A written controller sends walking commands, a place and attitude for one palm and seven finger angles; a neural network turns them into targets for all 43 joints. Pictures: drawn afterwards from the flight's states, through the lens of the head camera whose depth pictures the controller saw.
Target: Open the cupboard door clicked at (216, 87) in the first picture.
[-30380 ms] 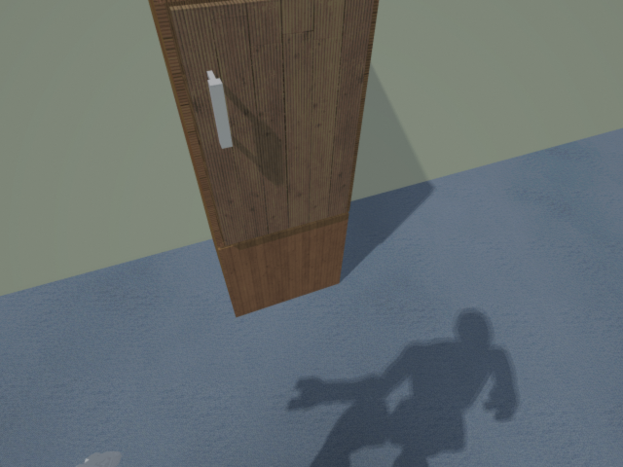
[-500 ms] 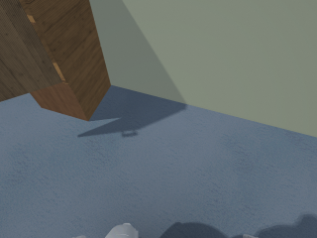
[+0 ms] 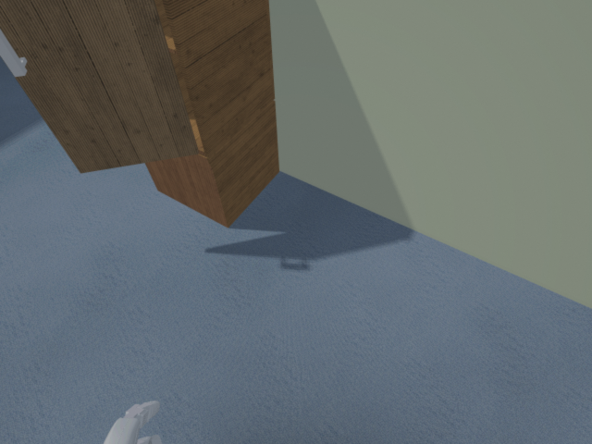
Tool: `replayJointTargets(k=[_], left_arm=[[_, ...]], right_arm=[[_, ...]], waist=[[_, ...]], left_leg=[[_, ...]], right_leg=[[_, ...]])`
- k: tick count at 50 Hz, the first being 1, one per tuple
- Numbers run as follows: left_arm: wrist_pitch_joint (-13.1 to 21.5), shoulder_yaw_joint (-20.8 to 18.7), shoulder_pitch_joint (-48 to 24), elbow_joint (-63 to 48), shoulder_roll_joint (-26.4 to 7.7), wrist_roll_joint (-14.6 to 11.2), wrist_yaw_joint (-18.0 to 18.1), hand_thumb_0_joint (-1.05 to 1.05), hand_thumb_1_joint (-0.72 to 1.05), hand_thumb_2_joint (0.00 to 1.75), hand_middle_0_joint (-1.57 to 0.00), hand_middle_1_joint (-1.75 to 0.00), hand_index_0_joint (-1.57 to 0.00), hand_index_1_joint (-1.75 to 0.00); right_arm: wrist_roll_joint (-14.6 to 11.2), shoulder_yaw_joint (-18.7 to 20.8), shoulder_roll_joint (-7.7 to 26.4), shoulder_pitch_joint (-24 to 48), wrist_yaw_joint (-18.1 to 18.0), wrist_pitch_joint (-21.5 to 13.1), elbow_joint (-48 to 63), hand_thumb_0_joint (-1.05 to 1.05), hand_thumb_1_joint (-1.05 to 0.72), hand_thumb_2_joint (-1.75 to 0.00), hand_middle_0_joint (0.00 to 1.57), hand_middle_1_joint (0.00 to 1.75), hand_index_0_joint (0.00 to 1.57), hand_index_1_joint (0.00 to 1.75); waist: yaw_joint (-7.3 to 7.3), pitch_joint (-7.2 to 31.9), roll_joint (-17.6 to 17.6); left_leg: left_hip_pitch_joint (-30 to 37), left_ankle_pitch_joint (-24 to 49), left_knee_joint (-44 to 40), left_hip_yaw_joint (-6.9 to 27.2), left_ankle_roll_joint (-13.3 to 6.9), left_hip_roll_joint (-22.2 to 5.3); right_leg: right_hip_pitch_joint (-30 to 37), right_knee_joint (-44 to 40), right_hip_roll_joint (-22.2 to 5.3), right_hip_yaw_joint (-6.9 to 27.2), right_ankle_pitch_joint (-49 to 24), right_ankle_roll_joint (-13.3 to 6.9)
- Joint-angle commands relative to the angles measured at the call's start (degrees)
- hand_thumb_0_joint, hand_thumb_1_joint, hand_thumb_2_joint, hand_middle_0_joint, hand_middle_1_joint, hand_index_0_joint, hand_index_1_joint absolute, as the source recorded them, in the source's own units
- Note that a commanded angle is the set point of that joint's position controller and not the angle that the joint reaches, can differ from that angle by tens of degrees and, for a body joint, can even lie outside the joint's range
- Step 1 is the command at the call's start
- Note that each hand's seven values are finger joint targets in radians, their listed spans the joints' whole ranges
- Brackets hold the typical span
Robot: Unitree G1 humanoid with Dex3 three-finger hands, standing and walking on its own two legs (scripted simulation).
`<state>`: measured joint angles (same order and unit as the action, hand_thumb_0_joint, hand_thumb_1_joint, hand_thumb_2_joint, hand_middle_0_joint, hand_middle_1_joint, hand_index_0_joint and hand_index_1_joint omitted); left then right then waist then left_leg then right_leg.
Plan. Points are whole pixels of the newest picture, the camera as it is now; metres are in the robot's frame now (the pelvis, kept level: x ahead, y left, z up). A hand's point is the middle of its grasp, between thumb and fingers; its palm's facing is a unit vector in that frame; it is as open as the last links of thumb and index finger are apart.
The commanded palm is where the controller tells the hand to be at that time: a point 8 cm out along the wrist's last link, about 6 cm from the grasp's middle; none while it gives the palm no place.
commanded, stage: turn to face it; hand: left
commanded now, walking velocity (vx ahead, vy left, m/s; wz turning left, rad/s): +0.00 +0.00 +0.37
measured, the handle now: (4, 40) +0.85 +0.68 +0.09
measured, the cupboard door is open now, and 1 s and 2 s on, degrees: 45 45 45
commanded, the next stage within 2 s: take the last steps up to it in 0.20 s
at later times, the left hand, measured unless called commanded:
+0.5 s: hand out of the picture -0.02 +0.23 -0.17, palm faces +0.27 -0.94 -0.21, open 7.4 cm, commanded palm none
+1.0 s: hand out of the picture +0.07 +0.23 -0.15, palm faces +0.39 -0.90 -0.20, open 7.3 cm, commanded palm none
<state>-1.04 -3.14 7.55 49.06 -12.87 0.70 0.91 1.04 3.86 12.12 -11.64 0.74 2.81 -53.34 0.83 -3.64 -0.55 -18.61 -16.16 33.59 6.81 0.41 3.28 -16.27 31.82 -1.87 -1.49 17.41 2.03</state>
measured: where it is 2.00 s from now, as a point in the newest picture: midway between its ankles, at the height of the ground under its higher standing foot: (216, 375)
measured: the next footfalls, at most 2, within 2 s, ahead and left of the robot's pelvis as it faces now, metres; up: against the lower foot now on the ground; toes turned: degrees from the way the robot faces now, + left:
left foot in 0.36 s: +0.03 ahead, +0.12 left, +0.00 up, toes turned +15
right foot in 0.76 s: +0.16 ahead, -0.07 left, +0.00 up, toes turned +8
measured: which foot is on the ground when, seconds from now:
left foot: down 0.00-0.00, up 0.02-0.34, down 0.36-0.76, up 0.78-1.00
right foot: down 0.00-0.38, up 0.40-0.74, down 0.76-1.00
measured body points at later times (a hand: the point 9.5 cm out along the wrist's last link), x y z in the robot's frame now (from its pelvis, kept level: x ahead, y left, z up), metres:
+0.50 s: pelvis +0.01 +0.03 +0.01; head +0.03 +0.05 +0.45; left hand -0.04 +0.28 -0.16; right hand +0.16 -0.19 -0.12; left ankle -0.01 +0.11 -0.73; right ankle +0.00 -0.11 -0.66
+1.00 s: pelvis +0.12 +0.06 +0.02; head +0.14 +0.06 +0.47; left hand +0.05 +0.28 -0.13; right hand +0.22 -0.17 -0.14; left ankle +0.10 +0.21 -0.66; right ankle +0.12 -0.07 -0.73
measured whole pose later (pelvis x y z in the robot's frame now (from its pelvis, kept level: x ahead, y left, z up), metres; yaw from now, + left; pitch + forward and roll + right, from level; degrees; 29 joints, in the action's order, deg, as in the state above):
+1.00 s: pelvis +0.12 +0.06 +0.02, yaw +20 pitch +0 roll +1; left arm 3.6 -2.9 17.9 60.1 -8.6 1.3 0.5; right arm 1.5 4.0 11.7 -15.1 2.2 1.6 -60.3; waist -0.2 -2.0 0.1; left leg -31.4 -11.6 57.1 -2.3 2.3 -4.7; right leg -6.1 21.1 -6.1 -10.6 14.9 1.6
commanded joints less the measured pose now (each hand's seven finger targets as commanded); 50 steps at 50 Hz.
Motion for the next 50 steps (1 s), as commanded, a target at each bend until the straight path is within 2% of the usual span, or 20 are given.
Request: replayJointTargets(k=[1, 3, 5, 12, 16, 17, 18, 19, 20, 22, 25, 33, 36, 37, 38, 39, 40, 42, 44, 50], left_arm=[[1.8, -2.9, 7.3, -1.9, -11.3, 0.6, 1.4, 0.0, 0.9, 0.9, -0.2, -0.3, -0.2, -0.3], [1.8, -1.8, 3.2, -2.2, -8.0, 0.3, 1.2, 0.0, 0.9, 0.9, -0.2, -0.3, -0.2, -0.3], [2.1, -1.4, 3.4, -2.1, -6.9, 0.4, 1.1, 0.0, 0.9, 0.9, -0.2, -0.3, -0.2, -0.3], [2.1, -2.6, 10.3, 2.1, -9.3, 1.1, 1.0, 0.0, 0.9, 0.9, -0.2, -0.3, -0.2, -0.3], [1.9, -2.4, 9.1, 3.7, -9.1, 0.4, 0.7, 0.0, 0.9, 0.9, -0.2, -0.3, -0.2, -0.3], [1.7, -2.3, 8.4, 3.3, -8.2, -0.1, 0.4, 0.0, 0.9, 0.9, -0.2, -0.3, -0.2, -0.3], [1.4, -2.1, 8.9, 2.1, -5.6, -0.2, 0.0, 0.0, 0.9, 0.9, -0.2, -0.3, -0.2, -0.3], [1.1, -1.2, 6.3, 0.1, -3.4, 0.1, -0.3, 0.0, 0.9, 0.9, -0.2, -0.3, -0.2, -0.3], [0.4, -1.2, 0.7, -0.1, -4.3, 0.8, -0.1, 0.0, 0.9, 0.9, -0.2, -0.3, -0.2, -0.3], [0.8, -1.4, -0.8, 0.7, -4.2, 0.7, -1.3, 0.0, 0.9, 0.9, -0.2, -0.3, -0.2, -0.3], [1.1, -1.3, 3.7, 3.4, -3.1, 0.7, -2.0, 0.0, 0.9, 0.9, -0.2, -0.3, -0.2, -0.3], [1.7, -1.0, 1.0, 2.6, -1.7, 0.7, -2.2, 0.0, 0.9, 0.9, -0.2, -0.3, -0.2, -0.3], [2.4, -1.8, 8.8, 5.0, -2.9, 0.8, -2.0, 0.0, 0.9, 0.9, -0.2, -0.3, -0.2, -0.3], [2.9, -2.6, 13.8, 6.6, -4.9, 1.1, -1.6, 0.0, 0.9, 0.9, -0.2, -0.3, -0.2, -0.3], [3.5, -3.6, 19.4, 7.8, -10.2, 1.5, -1.1, 0.0, 0.9, 0.9, -0.2, -0.3, -0.2, -0.3], [3.1, -3.8, 21.4, 7.7, -12.4, 0.7, -0.7, 0.0, 0.9, 0.9, -0.2, -0.3, -0.2, -0.3], [3.5, -3.5, 17.9, 6.9, -11.0, 0.4, -0.2, 0.0, 0.9, 0.9, -0.2, -0.3, -0.2, -0.3], [4.0, -2.1, 11.3, 6.1, -5.4, 0.5, 0.0, 0.0, 0.9, 0.9, -0.2, -0.3, -0.2, -0.3], [5.1, -1.4, 11.1, 6.8, -3.5, 0.4, -0.2, 0.0, 0.9, 0.9, -0.2, -0.3, -0.2, -0.3], [6.1, -1.4, 15.5, 10.7, -5.0, 0.7, -0.3, 0.0, 0.9, 0.9, -0.2, -0.3, -0.2, -0.3]], right_arm=[[0.0, 2.6, 6.9, 2.6, -0.5, -0.4, 5.8, 0.0, -0.9, -0.9, 0.2, 0.3, 0.2, 0.3], [-0.1, 2.2, 6.2, 2.8, 0.0, 0.1, 3.9, 0.0, -0.9, -0.9, 0.2, 0.3, 0.2, 0.3], [-0.2, 1.6, 4.7, 2.6, 0.3, 0.3, 3.0, 0.0, -0.9, -0.9, 0.2, 0.3, 0.2, 0.3], [-0.7, 0.1, 1.9, 6.6, 0.2, -0.5, 2.5, 0.0, -0.9, -0.9, 0.2, 0.3, 0.2, 0.3], [-0.5, -0.4, 2.9, 2.2, -0.1, -1.5, 0.4, 0.0, -0.9, -0.9, 0.2, 0.3, 0.2, 0.3], [-0.2, 0.0, 5.2, 0.0, -0.2, -2.0, -0.2, 0.0, -0.9, -0.9, 0.2, 0.3, 0.2, 0.3], [0.6, 1.1, 10.2, -2.4, -0.4, -2.5, -0.3, 0.0, -0.9, -0.9, 0.2, 0.3, 0.2, 0.3], [0.9, 1.9, 14.2, -6.2, -0.7, -2.0, -0.7, 0.0, -0.9, -0.9, 0.2, 0.3, 0.2, 0.3], [1.0, 1.9, 13.3, -7.9, -1.3, -2.1, -1.7, 0.0, -0.9, -0.9, 0.2, 0.3, 0.2, 0.3], [0.6, 1.1, 10.3, -5.5, -2.0, -2.9, -0.7, 0.0, -0.9, -0.9, 0.2, 0.3, 0.2, 0.3], [0.4, 0.1, 8.1, -3.1, -1.9, -4.3, -0.4, 0.0, -0.9, -0.9, 0.2, 0.3, 0.2, 0.3], [0.5, 0.3, 7.9, -6.3, -1.3, -4.3, -2.8, 0.0, -0.9, -0.9, 0.2, 0.3, 0.2, 0.3], [0.2, 0.2, 7.6, -3.9, -1.2, -4.2, -2.8, 0.0, -0.9, -0.9, 0.2, 0.3, 0.2, 0.3], [-0.2, 0.0, 5.7, -3.3, -1.1, -4.3, -2.4, 0.0, -0.9, -0.9, 0.2, 0.3, 0.2, 0.3], [-0.7, -0.4, 2.5, -4.4, -0.6, -4.7, -1.4, 0.0, -0.9, -0.9, 0.2, 0.3, 0.2, 0.3], [0.3, 0.0, 4.6, -1.7, -0.4, -4.1, 0.4, 0.0, -0.9, -0.9, 0.2, 0.3, 0.2, 0.3], [0.6, 0.5, 5.6, -0.5, -0.2, -3.7, -0.1, 0.0, -0.9, -0.9, 0.2, 0.3, 0.2, 0.3], [0.7, 0.7, 3.9, -0.4, 0.5, -2.9, -1.8, 0.0, -0.9, -0.9, 0.2, 0.3, 0.2, 0.3], [0.6, 0.2, 1.4, -3.1, 1.0, -2.3, -3.4, 0.0, -0.9, -0.9, 0.2, 0.3, 0.2, 0.3], [0.2, -0.3, -0.7, 1.2, 2.1, -2.6, -2.0, 0.0, -0.9, -0.9, 0.2, 0.3, 0.2, 0.3]], waist=[[-2.93, 6.2, 15.0], [-0.77, 2.7, 12.5], [-0.4, 3.3, 11.7], [-3.62, 4.9, 12.4], [-0.87, 5.6, 10.2], [0.35, 7.0, 5.1], [1.42, 8.8, -8.4], [3.54, 7.7, -15.8], [5.25, 5.5, -15.4], [2.96, 1.7, -10.2], [-0.25, 1.3, -6.7], [-0.11, -0.8, -6.9], [-4.64, 0.1, -2.9], [-6.89, 1.0, 2.5], [-8.86, 3.2, 17.2], [-9.05, 1.5, 16.6], [-7.08, -1.5, 14.5], [-3.33, -4.9, 9.8], [-1.71, -3.0, 9.6], [-2.9, -1.4, 8.0]], left_leg=[[-13.5, -18.3, 30.4, -1.9, 1.3, -1.5], [-14.8, -11.3, 37.0, -3.1, 2.3, -3.7], [-13.4, -8.3, 34.7, -5.2, 3.1, -4.2], [-6.5, -11.5, 11.7, -10.6, 2.5, -3.0], [6.6, 1.1, -5.5, -11.9, 1.3, -2.4], [13.2, 5.8, -10.5, -9.9, -0.2, -5.3], [19.9, 11.5, -12.1, 4.3, -5.4, -16.1], [20.4, 12.5, -16.1, 14.5, -12.7, -25.5], [17.0, 2.7, -19.0, 16.4, -14.3, -24.4], [13.1, -3.7, -20.4, 13.9, -13.8, -21.5], [12.0, 3.1, -20.8, 6.1, -11.5, -16.7], [7.3, -2.4, -21.1, 4.9, -12.1, -14.9], [-2.3, -5.8, -13.3, 2.5, -9.4, -11.6], [-10.1, -9.0, -5.3, -1.4, -6.7, -7.2], [-20.5, -14.1, 11.6, -8.8, -3.0, -0.7], [-23.0, -18.5, 24.7, -6.3, -1.8, -1.5], [-23.0, -12.4, 31.8, -3.3, -1.3, -4.7], [-21.0, -2.0, 33.8, -3.2, 0.0, -8.5], [-17.9, 3.8, 31.1, -5.9, 1.3, -8.9], [-16.8, 6.9, 16.2, -11.5, 2.5, -8.7]], right_leg=[[9.4, -15.2, -25.2, 20.3, -17.4, -11.8], [8.1, -12.8, -18.2, 10.8, -23.8, -10.5], [8.2, -11.9, -15.9, 4.5, -28.4, -9.0], [14.5, -8.4, -17.1, 1.8, -37.7, -9.6], [8.2, -3.9, -15.3, -0.8, -28.4, -5.6], [3.5, -0.3, -14.1, -2.6, -20.4, -3.4], [-6.8, 8.9, -7.8, -7.0, -1.7, -0.3], [-15.0, 20.4, -3.0, -7.6, 20.6, 0.7], [-18.4, 28.4, -3.3, -2.8, 19.9, 0.1], [-22.2, 34.1, -4.6, 0.6, 11.9, -0.5], [-18.2, 30.3, -4.6, -0.8, 5.3, -0.4], [-7.4, 10.4, -2.2, -4.5, 3.7, -0.4], [9.6, -0.9, -1.2, -4.8, -1.4, -0.7], [19.8, -7.2, -5.2, 0.0, 2.4, -1.9], [28.5, -16.0, -20.9, 19.5, 12.8, -7.0], [22.3, -23.8, -29.2, 31.3, 20.6, -11.5], [14.4, -26.1, -28.7, 33.5, 27.6, -12.4], [5.8, -25.4, -23.4, 18.1, 17.3, -8.4], [5.3, -24.1, -18.7, 5.9, 1.9, -6.3], [11.1, -21.5, -17.5, -3.5, -14.5, -6.7]])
